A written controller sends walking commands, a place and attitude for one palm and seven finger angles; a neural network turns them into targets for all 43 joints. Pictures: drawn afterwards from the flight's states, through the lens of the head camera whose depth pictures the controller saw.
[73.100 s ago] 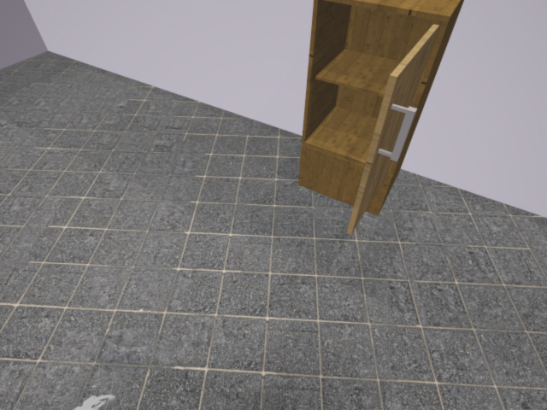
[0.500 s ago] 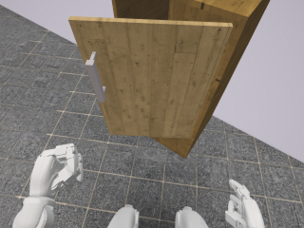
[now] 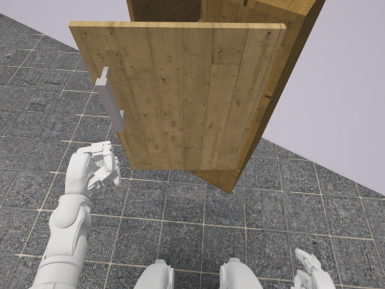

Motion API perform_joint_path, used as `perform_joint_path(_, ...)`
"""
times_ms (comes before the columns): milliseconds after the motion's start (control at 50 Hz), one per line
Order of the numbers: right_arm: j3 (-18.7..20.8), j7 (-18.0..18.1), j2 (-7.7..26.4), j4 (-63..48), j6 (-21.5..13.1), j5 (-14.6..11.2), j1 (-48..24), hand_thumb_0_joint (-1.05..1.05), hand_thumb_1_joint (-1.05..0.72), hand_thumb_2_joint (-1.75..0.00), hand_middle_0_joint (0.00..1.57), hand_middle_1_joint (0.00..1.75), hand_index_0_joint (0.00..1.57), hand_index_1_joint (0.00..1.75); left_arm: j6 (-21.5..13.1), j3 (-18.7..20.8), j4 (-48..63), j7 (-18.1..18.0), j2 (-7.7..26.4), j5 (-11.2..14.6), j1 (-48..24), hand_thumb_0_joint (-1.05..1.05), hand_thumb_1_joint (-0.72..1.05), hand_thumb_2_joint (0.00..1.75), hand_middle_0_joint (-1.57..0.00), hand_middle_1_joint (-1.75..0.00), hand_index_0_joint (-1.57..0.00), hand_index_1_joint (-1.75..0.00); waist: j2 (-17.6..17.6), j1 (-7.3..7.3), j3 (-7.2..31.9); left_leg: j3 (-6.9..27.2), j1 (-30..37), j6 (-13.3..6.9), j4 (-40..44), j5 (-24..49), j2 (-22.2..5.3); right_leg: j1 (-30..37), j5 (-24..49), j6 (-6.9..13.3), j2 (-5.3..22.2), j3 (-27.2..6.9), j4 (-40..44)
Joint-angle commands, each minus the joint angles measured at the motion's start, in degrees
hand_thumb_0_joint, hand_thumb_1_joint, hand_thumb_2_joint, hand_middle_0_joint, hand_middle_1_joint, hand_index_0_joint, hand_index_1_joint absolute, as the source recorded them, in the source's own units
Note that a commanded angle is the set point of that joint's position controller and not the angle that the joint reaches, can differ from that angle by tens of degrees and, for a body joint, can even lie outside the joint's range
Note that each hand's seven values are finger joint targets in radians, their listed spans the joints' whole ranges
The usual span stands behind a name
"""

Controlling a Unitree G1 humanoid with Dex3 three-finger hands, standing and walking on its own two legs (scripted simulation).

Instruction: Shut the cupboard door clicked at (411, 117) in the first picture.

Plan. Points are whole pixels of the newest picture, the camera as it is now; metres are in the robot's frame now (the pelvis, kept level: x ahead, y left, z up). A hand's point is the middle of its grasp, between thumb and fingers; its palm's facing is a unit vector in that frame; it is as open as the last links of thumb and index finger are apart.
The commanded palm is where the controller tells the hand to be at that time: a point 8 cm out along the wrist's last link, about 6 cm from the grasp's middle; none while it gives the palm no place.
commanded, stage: bring the fist close to the handle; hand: left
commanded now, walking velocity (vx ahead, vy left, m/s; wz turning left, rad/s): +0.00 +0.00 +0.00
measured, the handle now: (113, 101) +0.52 +0.21 +0.04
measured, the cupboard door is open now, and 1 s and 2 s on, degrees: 32 32 22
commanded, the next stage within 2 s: push the door shut along its arc in 0.76 s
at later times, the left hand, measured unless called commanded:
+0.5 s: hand (127, 130) +0.43 +0.16 +0.05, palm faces +0.01 -1.00 -0.02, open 3.1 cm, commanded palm +0.39 +0.21 +0.05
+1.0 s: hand (124, 137) +0.42 +0.16 +0.04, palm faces +0.00 -1.00 -0.03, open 3.1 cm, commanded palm +0.40 +0.21 +0.05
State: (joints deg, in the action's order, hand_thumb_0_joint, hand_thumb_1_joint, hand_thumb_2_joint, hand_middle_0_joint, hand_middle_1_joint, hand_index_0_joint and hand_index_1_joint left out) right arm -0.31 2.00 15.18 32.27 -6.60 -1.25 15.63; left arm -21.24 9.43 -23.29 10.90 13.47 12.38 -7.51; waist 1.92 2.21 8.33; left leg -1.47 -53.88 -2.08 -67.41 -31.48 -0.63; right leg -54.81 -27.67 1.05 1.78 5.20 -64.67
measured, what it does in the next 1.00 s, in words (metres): stands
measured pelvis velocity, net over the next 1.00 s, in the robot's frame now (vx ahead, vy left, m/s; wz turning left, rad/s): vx -0.01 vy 0.00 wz -0.01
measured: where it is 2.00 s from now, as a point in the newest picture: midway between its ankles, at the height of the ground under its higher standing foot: outside the picture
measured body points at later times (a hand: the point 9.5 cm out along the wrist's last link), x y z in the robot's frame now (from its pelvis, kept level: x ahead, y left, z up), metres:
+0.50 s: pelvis +0.00 +0.00 +0.00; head +0.10 +0.00 +0.44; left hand +0.42 +0.21 +0.05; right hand +0.07 -0.26 -0.12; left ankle +0.01 +0.10 -0.65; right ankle +0.03 -0.11 -0.65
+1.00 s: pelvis -0.01 +0.00 +0.00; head +0.09 +0.00 +0.44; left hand +0.41 +0.22 +0.05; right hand +0.09 -0.27 -0.11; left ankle +0.01 +0.09 -0.65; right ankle +0.03 -0.11 -0.65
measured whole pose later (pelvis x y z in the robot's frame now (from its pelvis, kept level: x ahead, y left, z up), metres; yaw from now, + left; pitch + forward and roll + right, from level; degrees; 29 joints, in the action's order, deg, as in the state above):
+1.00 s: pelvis -0.01 +0.00 +0.00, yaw +0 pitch +19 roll -1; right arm -0.2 1.1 15.0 35.3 -1.7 -0.5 15.4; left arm -28.8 14.6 -52.5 10.4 16.8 8.5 -32.6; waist 1.2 4.7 7.2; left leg -1.9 -56.3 -2.1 -66.6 -29.6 -0.7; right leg -57.4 -25.8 1.2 1.6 4.7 -64.0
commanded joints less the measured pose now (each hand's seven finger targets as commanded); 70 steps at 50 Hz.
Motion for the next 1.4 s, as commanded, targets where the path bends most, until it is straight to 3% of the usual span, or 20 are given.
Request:
perform_joint_path(0,3.38,0.52,7.65,-6.20,-2.34,0.48,0.79,0.00,-0.90,-0.90,0.20,0.30,0.20,0.30,-6.48,3.33,13.79,-2.36,7.92,0.16,-19.70,0.00,0.90,0.90,-1.30,-1.50,-1.30,-1.50,1.62,0.30,22.34,4.36,13.15,1.85,10.55,21.81,0.02,12.75,16.30,0.57,-1.89,-2.78,6.41)
perform_joint_path(40,3.33,0.02,7.32,-5.68,-2.05,0.78,1.04,0.00,-0.90,-0.90,0.20,0.30,0.20,0.30,-7.68,2.84,11.82,-3.97,6.65,-0.49,-19.70,0.00,0.90,0.90,-1.30,-1.50,-1.30,-1.50,0.74,0.29,22.46,4.37,13.62,2.08,10.67,22.91,-0.02,12.51,16.67,0.44,-1.90,-2.49,6.24)
perform_joint_path(80,3.28,-0.07,7.66,-4.61,-1.36,1.00,1.56,0.00,-0.90,-0.90,0.20,0.30,0.20,0.30,-7.91,5.87,6.91,-5.33,10.05,-1.61,-21.64,0.00,0.90,0.90,-1.30,-1.50,-1.30,-1.50,-0.83,0.37,20.99,4.05,10.63,1.87,10.42,20.65,0.13,12.94,15.94,0.43,-2.10,-2.85,6.20)
perform_joint_path(160,3.13,-0.62,7.72,-4.19,0.33,0.94,2.15,0.00,-0.90,-0.90,0.20,0.30,0.20,0.30,-6.59,4.26,-1.91,-5.79,8.64,-3.72,-26.70,0.00,0.90,0.90,-1.30,-1.50,-1.30,-1.50,0.06,1.47,17.63,3.78,9.02,2.04,11.48,16.87,0.19,10.84,13.20,0.45,-1.94,-2.75,7.07)
perform_joint_path(220,3.14,-0.60,7.93,-3.68,0.95,0.92,3.12,0.00,-0.90,-0.90,0.20,0.30,0.20,0.30,-6.11,3.62,-4.80,-5.03,8.11,-3.38,-33.49,0.00,0.90,0.90,-1.30,-1.50,-1.30,-1.50,0.19,2.61,19.37,3.68,9.82,1.80,11.00,17.18,0.30,10.88,13.97,0.35,-1.98,-3.10,7.61)
perform_joint_path(240,3.18,-0.49,8.13,-3.55,1.14,0.91,3.48,0.00,-0.90,-0.90,0.20,0.30,0.20,0.30,-6.32,5.17,-5.74,-4.90,9.71,-3.09,-34.39,0.00,0.90,0.90,-1.30,-1.50,-1.30,-1.50,-0.41,2.20,20.76,3.70,9.77,1.81,10.98,17.73,0.28,12.08,14.60,0.42,-1.99,-3.32,7.59)
perform_joint_path(340,3.19,-0.29,8.06,-1.81,1.11,1.15,4.67,0.00,-0.90,-0.90,0.20,0.30,0.20,0.30,-9.64,5.74,-8.84,-3.98,10.91,-2.91,-44.38,0.00,0.90,0.90,-1.30,-1.50,-1.30,-1.50,0.81,3.35,24.43,4.05,11.10,1.81,9.70,19.64,0.23,11.46,16.08,0.37,-2.03,-3.67,6.75)
perform_joint_path(460,3.66,-1.58,8.30,-2.31,2.59,1.33,6.19,0.00,-0.90,-0.90,0.20,0.30,0.20,0.30,-9.41,6.65,-14.95,-3.24,10.23,-3.42,-36.35,0.00,0.90,0.90,-1.30,-1.50,-1.30,-1.50,0.48,1.56,24.73,3.30,10.87,1.88,10.45,22.55,0.31,12.81,18.19,0.43,-2.23,-3.27,7.00)
perform_joint_path(520,3.81,-1.67,8.40,-3.14,3.67,1.06,6.59,0.00,-0.90,-0.90,0.20,0.30,0.20,0.30,-8.63,8.95,-14.46,-3.16,12.54,-3.07,-34.47,0.00,0.90,0.90,-1.30,-1.50,-1.30,-1.50,-2.46,1.11,23.73,2.42,8.28,1.37,10.97,21.77,0.48,16.08,19.56,0.26,-2.28,-3.84,7.85)
perform_joint_path(660,3.81,-1.40,7.70,-2.63,3.51,1.34,5.85,0.00,-0.90,-0.90,0.20,0.30,0.20,0.30,-13.20,7.18,-7.61,-4.72,11.18,-3.08,-39.76,0.00,0.90,0.90,-1.30,-1.50,-1.30,-1.50,-0.86,2.50,22.81,2.20,9.56,1.12,11.11,18.95,0.49,15.24,17.55,0.10,-2.25,-4.39,8.60)
perform_joint_path(700,3.82,-1.20,7.91,-1.84,3.41,1.47,5.97,0.00,-0.90,-0.90,0.20,0.30,0.20,0.30,-13.85,7.82,-8.97,-4.76,12.55,-3.72,-40.57,0.00,0.90,0.90,-1.30,-1.50,-1.30,-1.50,-0.11,2.66,22.11,2.46,9.41,1.17,10.89,18.15,0.45,14.29,16.78,0.18,-2.31,-4.51,8.36)
perform_joint_path(800,3.64,-1.02,8.24,-1.56,3.56,1.16,5.36,0.00,-0.90,-0.90,0.20,0.30,0.20,0.30,-12.58,6.32,-13.21,-2.74,11.74,-3.78,-40.69,0.00,0.90,0.90,-1.30,-1.50,-1.30,-1.50,1.24,3.21,20.27,2.59,8.91,1.18,11.26,15.15,0.63,12.46,13.83,0.36,-2.14,-4.43,9.12)
perform_joint_path(860,3.49,-0.80,8.47,-1.95,3.87,0.88,5.17,0.00,-0.90,-0.90,0.20,0.30,0.20,0.30,-11.06,7.25,-16.21,-1.61,12.62,-3.02,-40.58,0.00,0.90,0.90,-1.30,-1.50,-1.30,-1.50,-1.22,3.04,19.30,2.71,7.40,1.06,11.54,13.31,0.70,13.16,12.30,0.31,-2.12,-4.51,9.77)
perform_joint_path(960,3.12,-0.10,8.49,-0.76,3.31,0.93,5.14,0.00,-0.90,-0.90,0.20,0.30,0.20,0.30,-12.55,5.82,-16.87,0.11,13.61,-3.18,-54.16,0.00,0.90,0.90,-1.30,-1.50,-1.30,-1.50,1.22,5.45,21.40,3.76,8.69,0.90,9.82,13.10,0.68,9.86,11.78,0.23,-1.96,-4.74,8.47)
perform_joint_path(1000,3.25,-0.03,8.93,-0.33,3.02,1.07,5.59,0.00,-0.90,-0.90,0.20,0.30,0.20,0.30,-13.26,7.08,-18.08,0.54,15.28,-3.29,-55.61,0.00,0.90,0.90,-1.30,-1.50,-1.30,-1.50,2.81,5.17,23.76,4.27,10.42,1.06,9.19,14.65,0.62,8.45,12.26,0.43,-2.06,-4.50,7.55)
perform_joint_path(1100,3.04,-0.37,9.64,0.00,3.78,1.09,7.22,0.00,-0.90,-0.90,0.20,0.30,0.20,0.30,-11.33,9.88,-26.33,2.43,18.73,-3.72,-53.55,0.00,0.90,0.90,-1.30,-1.50,-1.30,-1.50,1.04,4.81,24.73,4.47,8.28,1.04,8.28,17.38,0.53,8.96,14.55,0.46,-2.21,-4.33,6.40)
perform_joint_path(1160,2.80,-0.60,9.62,-0.70,4.66,0.90,7.98,0.00,-0.90,-0.90,0.20,0.30,0.20,0.30,-8.93,8.88,-29.28,3.80,18.45,-4.12,-55.47,0.00,0.90,0.90,-1.30,-1.50,-1.30,-1.50,0.18,5.84,22.33,4.00,4.97,0.64,8.21,15.80,0.68,9.35,14.20,0.25,-2.18,-4.59,6.89)
perform_joint_path(1180,2.95,-0.53,9.88,-1.02,4.71,0.96,8.59,0.00,-0.90,-0.90,0.20,0.30,0.20,0.30,-9.00,10.84,-28.71,4.03,20.48,-3.91,-56.13,0.00,0.90,0.90,-1.30,-1.50,-1.30,-1.50,0.23,5.57,23.90,4.25,5.81,0.52,7.89,17.25,0.66,9.72,15.19,0.43,-2.39,-4.45,6.31)
perform_joint_path(1260,2.93,-0.64,9.94,-0.85,5.25,0.82,9.54,0.00,-0.90,-0.90,0.20,0.30,0.20,0.30,-8.75,8.98,-28.58,5.82,19.54,-3.70,-60.99,0.00,0.90,0.90,-1.30,-1.50,-1.30,-1.50,-0.52,7.47,24.26,4.31,5.44,0.25,7.19,16.15,0.38,8.37,14.32,0.07,-2.43,-4.86,6.84)
perform_joint_path(1380,3.30,-0.83,10.42,0.50,5.14,1.28,11.58,0.00,-0.90,-0.90,0.20,0.30,0.20,0.30,-10.58,7.46,-26.36,7.52,19.51,-3.80,-67.49,0.00,0.90,0.90,-1.30,-1.50,-1.30,-1.50,5.68,8.54,29.04,6.09,12.67,0.69,6.26,20.81,-0.13,3.48,14.69,0.66,-2.88,-3.91,5.57)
